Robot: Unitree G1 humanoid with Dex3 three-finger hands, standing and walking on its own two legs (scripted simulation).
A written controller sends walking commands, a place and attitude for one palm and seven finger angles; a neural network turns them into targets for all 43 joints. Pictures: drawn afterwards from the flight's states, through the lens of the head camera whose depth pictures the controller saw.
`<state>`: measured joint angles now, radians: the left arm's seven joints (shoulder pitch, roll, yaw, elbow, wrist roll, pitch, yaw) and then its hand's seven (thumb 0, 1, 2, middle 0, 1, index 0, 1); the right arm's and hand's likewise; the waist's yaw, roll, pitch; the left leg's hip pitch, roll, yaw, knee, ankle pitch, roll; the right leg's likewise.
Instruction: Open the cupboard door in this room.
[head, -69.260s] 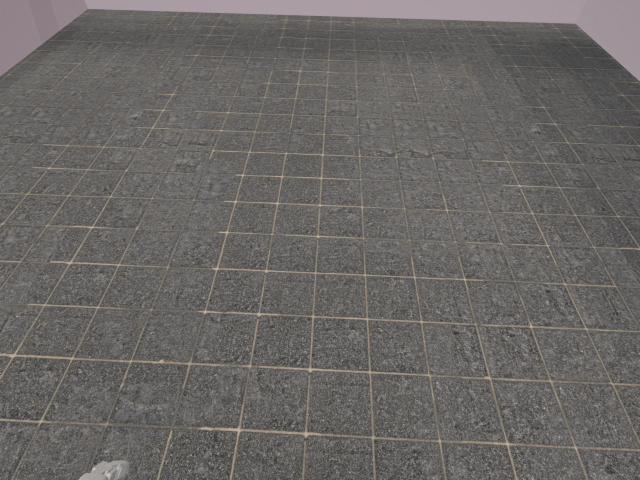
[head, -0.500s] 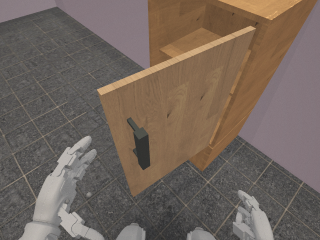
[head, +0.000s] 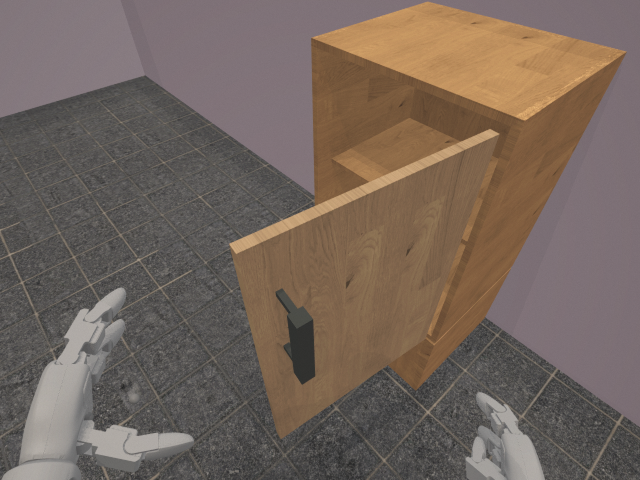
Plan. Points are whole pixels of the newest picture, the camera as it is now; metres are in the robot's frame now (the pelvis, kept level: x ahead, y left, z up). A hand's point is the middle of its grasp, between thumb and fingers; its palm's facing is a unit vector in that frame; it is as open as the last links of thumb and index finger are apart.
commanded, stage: draw the hand back to the body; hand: left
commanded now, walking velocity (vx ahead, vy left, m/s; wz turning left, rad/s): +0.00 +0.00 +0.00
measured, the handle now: (294, 337) +0.31 +0.07 +0.01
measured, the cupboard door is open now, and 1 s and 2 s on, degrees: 82 82 82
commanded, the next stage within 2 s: step back with the hand held close in 0.88 s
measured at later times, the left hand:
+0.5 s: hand (72, 319) +0.20 +0.24 +0.19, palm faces +0.44 -0.80 -0.42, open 9.1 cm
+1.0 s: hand (76, 322) +0.20 +0.23 +0.19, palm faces +0.44 -0.80 -0.40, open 7.4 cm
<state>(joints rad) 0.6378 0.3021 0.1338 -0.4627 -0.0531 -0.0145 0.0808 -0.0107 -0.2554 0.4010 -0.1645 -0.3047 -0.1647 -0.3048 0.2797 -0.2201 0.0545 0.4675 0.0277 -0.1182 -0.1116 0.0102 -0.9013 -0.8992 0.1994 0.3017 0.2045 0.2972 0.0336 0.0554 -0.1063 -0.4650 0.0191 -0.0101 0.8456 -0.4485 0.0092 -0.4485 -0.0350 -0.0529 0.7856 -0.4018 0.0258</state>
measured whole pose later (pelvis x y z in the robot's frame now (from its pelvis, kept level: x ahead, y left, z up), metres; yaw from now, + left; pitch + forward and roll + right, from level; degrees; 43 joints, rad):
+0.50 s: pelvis +0.01 -0.02 +0.03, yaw -1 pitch -4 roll +0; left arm 0.48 0.34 0.32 -0.42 -0.05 -0.05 0.12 0.01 0.59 0.77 -0.20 -0.31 -0.20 -0.31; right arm 0.21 -0.23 0.04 0.62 0.00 -0.14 -0.10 0.01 -0.90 -0.90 0.20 0.30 0.21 0.30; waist 0.07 0.07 0.01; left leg -0.11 0.03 0.01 0.48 -0.30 -0.01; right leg -0.12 -0.02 -0.04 0.46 -0.27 0.01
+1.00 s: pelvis +0.01 -0.02 +0.04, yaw -1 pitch -5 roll +0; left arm 0.46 0.32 0.33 -0.38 -0.05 -0.08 0.11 0.01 0.89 0.89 -0.21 -0.31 -0.21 -0.31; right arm 0.19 -0.23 0.02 0.66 0.00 -0.13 -0.09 0.01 -0.90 -0.90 0.20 0.30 0.20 0.30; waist 0.07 0.07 0.04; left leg -0.05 0.04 0.02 0.41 -0.26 -0.02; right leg -0.07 0.00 -0.04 0.39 -0.23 0.00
